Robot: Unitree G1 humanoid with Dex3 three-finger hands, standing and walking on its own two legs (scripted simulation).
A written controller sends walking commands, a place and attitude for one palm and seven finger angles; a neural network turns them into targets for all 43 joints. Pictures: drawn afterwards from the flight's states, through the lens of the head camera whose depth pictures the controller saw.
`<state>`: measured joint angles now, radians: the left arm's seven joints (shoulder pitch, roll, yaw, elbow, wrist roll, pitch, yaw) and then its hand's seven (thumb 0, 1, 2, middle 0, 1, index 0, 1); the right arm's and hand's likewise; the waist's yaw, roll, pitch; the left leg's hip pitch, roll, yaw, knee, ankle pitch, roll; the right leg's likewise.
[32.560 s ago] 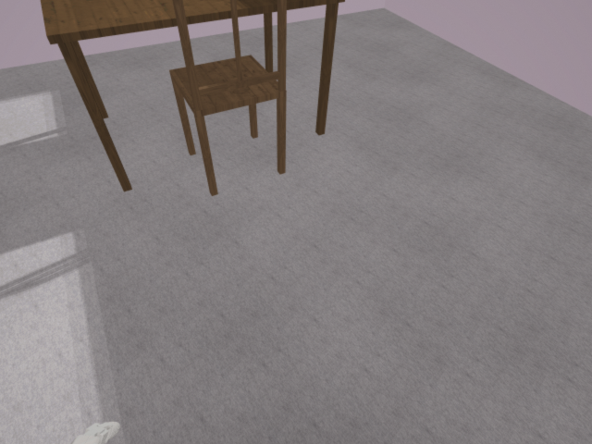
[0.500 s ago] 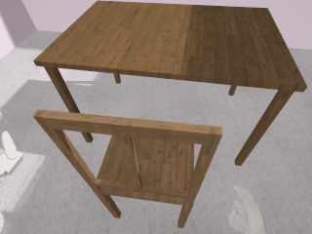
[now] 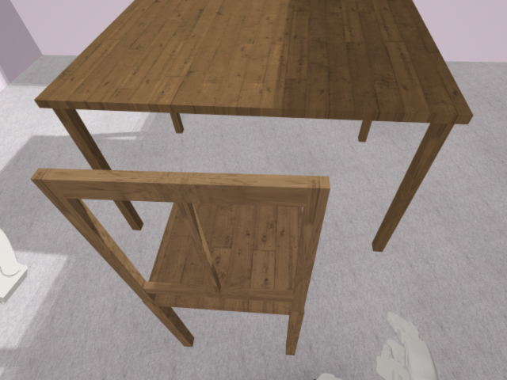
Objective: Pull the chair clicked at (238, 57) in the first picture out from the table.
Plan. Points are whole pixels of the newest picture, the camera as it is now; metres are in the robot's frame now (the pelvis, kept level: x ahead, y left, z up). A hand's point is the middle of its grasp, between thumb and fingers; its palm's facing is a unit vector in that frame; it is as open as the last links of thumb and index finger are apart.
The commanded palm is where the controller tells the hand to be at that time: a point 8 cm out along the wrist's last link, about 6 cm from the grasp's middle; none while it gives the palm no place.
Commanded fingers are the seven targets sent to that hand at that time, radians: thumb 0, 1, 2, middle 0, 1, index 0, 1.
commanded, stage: step back with the hand held close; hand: left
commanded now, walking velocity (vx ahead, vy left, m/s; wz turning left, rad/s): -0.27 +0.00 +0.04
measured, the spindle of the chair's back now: (203, 253) +0.33 +0.13 -0.03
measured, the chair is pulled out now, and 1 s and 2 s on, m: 0.24 0.24 0.24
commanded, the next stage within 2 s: none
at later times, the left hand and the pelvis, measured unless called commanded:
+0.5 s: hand (13, 292) +0.18 +0.27 +0.17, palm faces +0.48 -0.71 -0.51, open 7.4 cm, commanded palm +0.11 +0.30 +0.19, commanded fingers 0.00 0.90 0.90 -0.20 -0.30 -0.20 -0.30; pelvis -0.03 +0.00 +0.00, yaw +0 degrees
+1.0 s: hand (15, 284) +0.18 +0.26 +0.18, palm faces +0.48 -0.74 -0.48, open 7.4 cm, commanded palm +0.11 +0.30 +0.19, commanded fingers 0.00 0.90 0.90 -0.20 -0.30 -0.20 -0.30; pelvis -0.02 +0.00 -0.01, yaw +1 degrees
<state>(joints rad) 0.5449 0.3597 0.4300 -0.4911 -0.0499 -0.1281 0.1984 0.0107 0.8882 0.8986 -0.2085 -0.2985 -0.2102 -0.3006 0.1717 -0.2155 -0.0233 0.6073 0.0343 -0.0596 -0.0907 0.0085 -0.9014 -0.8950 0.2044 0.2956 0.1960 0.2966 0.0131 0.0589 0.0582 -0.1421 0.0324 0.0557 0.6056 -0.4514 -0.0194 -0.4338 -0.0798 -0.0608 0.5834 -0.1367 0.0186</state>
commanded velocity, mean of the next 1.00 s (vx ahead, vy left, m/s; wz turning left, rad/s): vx -0.38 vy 0.00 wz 0.03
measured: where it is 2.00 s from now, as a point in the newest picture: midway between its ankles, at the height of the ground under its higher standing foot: outside the picture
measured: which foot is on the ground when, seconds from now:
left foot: down 0.00-1.00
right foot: down 0.00-1.00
